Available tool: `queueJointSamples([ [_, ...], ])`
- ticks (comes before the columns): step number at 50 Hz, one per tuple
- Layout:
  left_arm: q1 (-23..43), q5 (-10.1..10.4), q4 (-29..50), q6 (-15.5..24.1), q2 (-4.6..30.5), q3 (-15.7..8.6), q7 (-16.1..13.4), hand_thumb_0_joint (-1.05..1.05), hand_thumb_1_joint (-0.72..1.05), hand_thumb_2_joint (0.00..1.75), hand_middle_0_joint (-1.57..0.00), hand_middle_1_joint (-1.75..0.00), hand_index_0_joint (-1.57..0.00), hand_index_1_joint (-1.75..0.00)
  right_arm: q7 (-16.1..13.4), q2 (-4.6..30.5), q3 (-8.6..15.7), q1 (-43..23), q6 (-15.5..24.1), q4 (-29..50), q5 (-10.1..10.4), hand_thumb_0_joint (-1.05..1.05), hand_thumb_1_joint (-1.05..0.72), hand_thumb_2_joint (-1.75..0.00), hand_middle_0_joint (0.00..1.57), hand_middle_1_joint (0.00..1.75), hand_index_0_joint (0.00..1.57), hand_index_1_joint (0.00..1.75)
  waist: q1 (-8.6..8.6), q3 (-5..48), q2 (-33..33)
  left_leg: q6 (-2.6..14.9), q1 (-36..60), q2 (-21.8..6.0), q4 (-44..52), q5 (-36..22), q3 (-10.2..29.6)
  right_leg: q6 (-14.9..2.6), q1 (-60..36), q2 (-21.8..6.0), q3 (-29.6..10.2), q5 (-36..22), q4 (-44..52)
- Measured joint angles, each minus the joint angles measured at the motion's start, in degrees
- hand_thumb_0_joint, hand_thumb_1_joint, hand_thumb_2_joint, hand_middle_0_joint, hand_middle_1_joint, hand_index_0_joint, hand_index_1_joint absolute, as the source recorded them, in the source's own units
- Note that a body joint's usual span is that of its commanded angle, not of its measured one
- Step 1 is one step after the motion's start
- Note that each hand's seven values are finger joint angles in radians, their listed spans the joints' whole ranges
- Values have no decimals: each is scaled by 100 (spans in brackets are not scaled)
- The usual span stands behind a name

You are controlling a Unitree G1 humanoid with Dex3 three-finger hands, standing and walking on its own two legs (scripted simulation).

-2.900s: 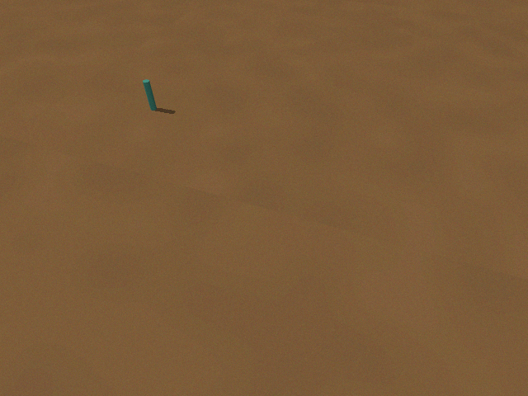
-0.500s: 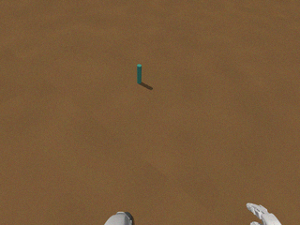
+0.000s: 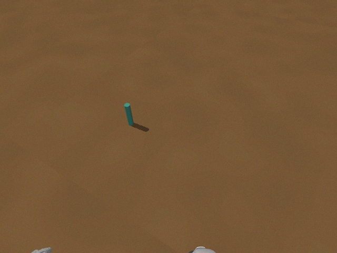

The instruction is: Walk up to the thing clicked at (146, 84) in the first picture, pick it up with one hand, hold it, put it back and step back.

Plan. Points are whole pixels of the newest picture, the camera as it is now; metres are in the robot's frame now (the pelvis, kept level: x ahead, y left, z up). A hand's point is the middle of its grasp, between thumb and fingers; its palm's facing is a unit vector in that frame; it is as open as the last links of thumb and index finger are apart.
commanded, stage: walk up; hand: left
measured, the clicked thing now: (129, 114) +1.20 +0.24 -0.65
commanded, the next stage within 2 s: none
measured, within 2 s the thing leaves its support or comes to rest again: neither
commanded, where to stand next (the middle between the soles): +0.84 +0.02 m, yaw +0 degrees
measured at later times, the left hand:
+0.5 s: hand (65, 245) +0.20 +0.26 -0.13, palm faces +0.04 -0.92 -0.39, open 7.4 cm
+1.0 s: hand (86, 155) +0.47 +0.26 -0.12, palm faces -0.04 -0.92 -0.39, open 7.4 cm
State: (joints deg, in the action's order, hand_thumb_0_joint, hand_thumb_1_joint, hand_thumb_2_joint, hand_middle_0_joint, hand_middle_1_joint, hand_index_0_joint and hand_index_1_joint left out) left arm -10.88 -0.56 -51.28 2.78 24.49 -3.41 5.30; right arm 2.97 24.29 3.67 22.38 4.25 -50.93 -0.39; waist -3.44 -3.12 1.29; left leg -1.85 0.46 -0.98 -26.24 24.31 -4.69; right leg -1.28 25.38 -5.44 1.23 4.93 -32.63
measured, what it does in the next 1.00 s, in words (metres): walks ahead: left foot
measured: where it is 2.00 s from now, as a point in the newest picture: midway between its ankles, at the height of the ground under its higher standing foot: (162, 175)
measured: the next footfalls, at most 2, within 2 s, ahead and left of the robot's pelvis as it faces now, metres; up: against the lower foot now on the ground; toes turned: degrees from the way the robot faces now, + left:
left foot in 0.54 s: +0.38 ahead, +0.12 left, +0.00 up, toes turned +6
right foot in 1.02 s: +0.56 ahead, -0.16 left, +0.00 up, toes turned -3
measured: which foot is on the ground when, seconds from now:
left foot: down 0.00-0.04, up 0.06-0.52, down 0.54-1.00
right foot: down 0.00-0.60, up 0.62-1.00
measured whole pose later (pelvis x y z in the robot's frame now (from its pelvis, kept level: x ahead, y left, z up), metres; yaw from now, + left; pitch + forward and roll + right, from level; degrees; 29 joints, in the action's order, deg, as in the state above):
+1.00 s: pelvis +0.40 -0.02 +0.00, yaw +0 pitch -3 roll +3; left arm -15.9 -0.7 -51.4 3.1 24.1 -3.5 4.4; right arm 3.2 24.1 3.2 18.9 3.5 -48.3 -0.6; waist -1.3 -4.1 0.7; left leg -0.8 -4.7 -1.6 -29.7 21.7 -5.2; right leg -0.5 23.9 -5.7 0.8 8.0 -34.5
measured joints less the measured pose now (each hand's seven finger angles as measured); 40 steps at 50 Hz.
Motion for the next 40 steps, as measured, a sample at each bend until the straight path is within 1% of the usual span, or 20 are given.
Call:
queueJointSamples([
  [1, 54, -6, -33, 34, -85, -23, -25, 1, 91, 90, -20, -30, -20, -30, -18, 67, 22, -17, -30, -45, -16, 1, -90, -90, 20, 30, 20, 30, 23, -9, -196, 38, -46, -174, -324, 237, 30, 22, -58, 146, 82, 208, -115],
  [2, 113, -21, -29, 82, -166, -27, -50, 1, 91, 90, -20, -30, -20, -30, -44, 105, 44, -70, -66, -92, -27, 1, -91, -90, 20, 30, 20, 30, 28, -69, -396, 160, -205, -367, -869, 357, 112, 3, -108, 281, 209, 399, -276],
  [3, 145, -34, 20, 142, -203, -16, -72, 1, 91, 89, -20, -30, -20, -30, -63, 85, 42, -119, -100, -112, -24, 1, -91, -90, 20, 30, 20, 30, 44, -121, -453, 247, -475, -380, -1605, 365, 265, -24, -151, 314, 279, 572, -427],
  [5, 139, 9, 112, 222, -256, 21, -115, 1, 91, 89, -20, -30, -20, -30, -76, 25, -34, -231, -133, -159, -30, 1, -91, -90, 20, 30, 20, 29, 160, -183, -363, 334, -1087, -143, -2987, 345, 391, -85, -330, 251, 258, 769, -488],
  [6, 96, 38, 140, 236, -301, 44, -143, 0, 91, 89, -20, -30, -20, -30, -72, 22, -69, -300, -137, -187, -18, 1, -91, -90, 20, 30, 20, 29, 221, -196, -345, 352, -1385, -53, -3461, 210, 420, -100, -489, 236, 244, 780, -363],
  [8, -55, 74, 145, 250, -377, 96, -196, 0, 91, 89, -20, -30, -20, -30, -55, 41, -92, -442, -141, -186, 30, 1, -91, -90, 20, 30, 20, 29, 318, -191, -376, 384, -1906, -1, -3837, -192, 496, -104, -846, 267, 236, 716, 26],
  [11, -327, 84, 67, 243, -393, 128, -238, 0, 91, 89, -20, -30, -20, -30, 5, 66, -68, -625, -142, -61, 30, 1, -91, -90, 20, 30, 20, 29, 396, -162, -453, 389, -2502, -126, -3596, -765, 648, -149, -1286, 402, 239, 652, 525],
  [15, -635, 38, -4, 225, -353, 122, -251, 0, 91, 89, -20, -30, -20, -30, 88, 94, 22, -739, -218, 14, -16, 1, -91, -90, 20, 30, 20, 29, 419, -126, -555, 256, -3003, -272, -2982, -1344, 816, -192, -1737, 586, 346, 734, 899],
  [19, -850, -21, 5, 219, -278, 60, -253, 1, 90, 89, -20, -30, -20, -30, 158, 91, 77, -770, -324, -58, -90, 1, -91, -90, 20, 30, 20, 29, 479, -82, -555, 124, -3129, -370, -2062, -1614, 746, -181, -2066, 695, 461, 924, 1098],
  [21, -920, -29, 16, 222, -225, 23, -257, 1, 90, 89, -20, -30, -20, -30, 187, 79, 78, -797, -344, -85, -122, 1, -91, -90, 20, 30, 20, 29, 506, -106, -536, 124, -3074, -420, -1596, -1711, 675, -156, -2206, 736, 523, 1068, 1117],
  [24, -1021, -26, 32, 219, -125, -15, -278, 1, 90, 89, -20, -30, -20, -30, 207, 19, 54, -880, -337, -99, -149, 1, -91, -90, 20, 30, 20, 29, 563, -155, -453, 186, -2869, -452, -1000, -1807, 563, -102, -2351, 762, 583, 1387, 971],
  [27, -1126, -20, 20, 164, -31, -23, -301, 1, 91, 89, -20, -30, -20, -30, 211, -60, 26, -976, -287, -53, -160, 1, -91, -90, 20, 30, 20, 29, 608, -152, -316, 324, -2518, -393, -610, -1626, 428, -8, -2440, 709, 610, 1838, 641],
  [28, -1130, -13, -3, 130, 20, -24, -311, 1, 91, 89, -20, -30, -20, -30, 197, -121, 24, -1023, -249, -37, -165, 1, -91, -90, 20, 30, 20, 29, 603, -174, -178, 298, -2419, -295, -560, -1763, 378, 33, -2445, 595, 608, 2038, 438],
  [29, -1098, -2, -32, 86, 68, -27, -331, 1, 91, 89, -20, -30, -20, -30, 182, -201, 16, -1091, -198, -11, -186, 1, -91, -90, 20, 30, 20, 29, 619, -244, 38, 273, -2342, -151, -628, -1697, 263, 10, -2374, 397, 546, 2218, 65],
  [30, -1072, 23, -42, 40, 52, -18, -359, 1, 91, 89, -20, -30, -20, -30, 172, -227, 0, -1142, -135, 70, -225, 1, -91, -90, 20, 30, 20, 29, 638, -298, 148, 276, -2295, -77, -737, -1552, 155, -47, -2137, 260, 436, 2209, -561],
  [31, -1046, 57, -47, 2, -12, 3, -379, 1, 91, 89, -20, -30, -20, -30, 151, -219, -10, -1171, -73, 176, -227, 1, -91, -90, 20, 30, 20, 29, 602, -333, 116, 291, -2269, -87, -859, -1399, 138, -74, -1822, 308, 269, 2261, -1313],
  [32, -1008, 63, -61, -29, -65, 46, -391, 1, 91, 89, -20, -30, -20, -30, 130, -223, -5, -1176, -23, 264, -180, 1, -91, -90, 20, 30, 20, 29, 542, -356, 42, 315, -2202, -121, -906, -1288, 170, -107, -1507, 423, 140, 2349, -2008],
  [34, -923, 63, -84, -51, -86, 130, -379, 1, 91, 89, -20, -30, -20, -30, 70, -276, -27, -1125, 9, 371, -74, 1, -91, -90, 20, 30, 20, 29, 449, -355, -14, 343, -1935, -160, -748, -1214, 202, -127, -917, 561, -70, 2276, -2960],
  [36, -862, 88, -43, -27, -46, 147, -338, 1, 91, 89, -20, -30, -20, -30, 19, -335, -93, -1018, 15, 402, -8, 1, -91, -90, 20, 30, 20, 30, 402, -311, 53, 319, -1594, -136, -437, -1229, 169, -116, -465, 502, -254, 1977, -3147],
  [40, -737, 100, 79, -11, 32, 87, -258, 1, 91, 89, -20, -30, -20, -30, -15, -349, -156, -767, 16, 364, 18, 1, -91, -90, 20, 30, 20, 30, 352, -223, 169, 308, -1072, -58, -67, -1136, 104, 25, 131, 196, -393, 1414, -2611],
])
